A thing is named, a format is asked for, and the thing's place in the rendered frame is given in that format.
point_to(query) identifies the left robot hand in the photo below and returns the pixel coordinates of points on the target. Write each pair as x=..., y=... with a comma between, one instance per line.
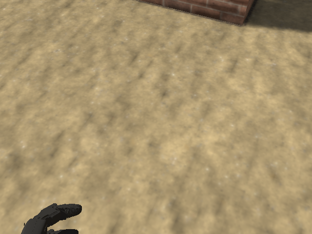
x=50, y=216

